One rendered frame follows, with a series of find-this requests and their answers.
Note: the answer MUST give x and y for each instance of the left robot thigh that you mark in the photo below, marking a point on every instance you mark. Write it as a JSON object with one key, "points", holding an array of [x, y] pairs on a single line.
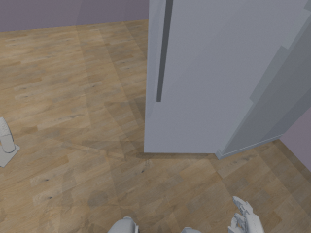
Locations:
{"points": [[124, 226]]}

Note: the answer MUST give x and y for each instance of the robot right hand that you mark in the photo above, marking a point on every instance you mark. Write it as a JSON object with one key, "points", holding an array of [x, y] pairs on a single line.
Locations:
{"points": [[249, 222]]}

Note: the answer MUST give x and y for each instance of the robot left shin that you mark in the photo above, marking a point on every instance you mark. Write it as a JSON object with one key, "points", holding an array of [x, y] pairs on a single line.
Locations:
{"points": [[129, 218]]}

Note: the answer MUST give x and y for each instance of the robot left hand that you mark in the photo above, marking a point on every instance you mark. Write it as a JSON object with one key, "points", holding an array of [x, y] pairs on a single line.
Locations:
{"points": [[8, 149]]}

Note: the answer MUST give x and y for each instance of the fridge door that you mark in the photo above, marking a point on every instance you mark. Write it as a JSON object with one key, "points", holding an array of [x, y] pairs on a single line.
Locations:
{"points": [[217, 52]]}

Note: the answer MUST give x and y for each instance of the handle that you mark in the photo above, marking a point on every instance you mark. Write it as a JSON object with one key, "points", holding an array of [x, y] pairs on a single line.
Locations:
{"points": [[164, 47]]}

